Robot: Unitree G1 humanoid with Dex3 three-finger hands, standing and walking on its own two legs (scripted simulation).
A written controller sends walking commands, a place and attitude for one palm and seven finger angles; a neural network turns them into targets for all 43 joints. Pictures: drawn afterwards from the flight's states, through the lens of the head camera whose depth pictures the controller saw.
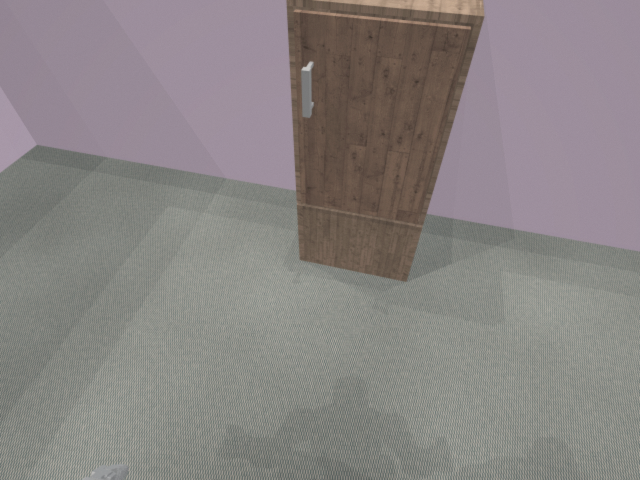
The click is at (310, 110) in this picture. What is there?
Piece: cupboard door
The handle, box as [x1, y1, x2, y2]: [301, 61, 313, 117]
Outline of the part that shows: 310,61 301,70 302,116 306,117 310,116 311,108 313,105 313,102 311,101 310,69 313,65 313,62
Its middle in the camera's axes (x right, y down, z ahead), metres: -0.03 -0.38 +0.99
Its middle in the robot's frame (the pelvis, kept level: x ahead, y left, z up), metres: +1.00 +0.08 +0.00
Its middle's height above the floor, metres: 0.77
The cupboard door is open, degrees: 0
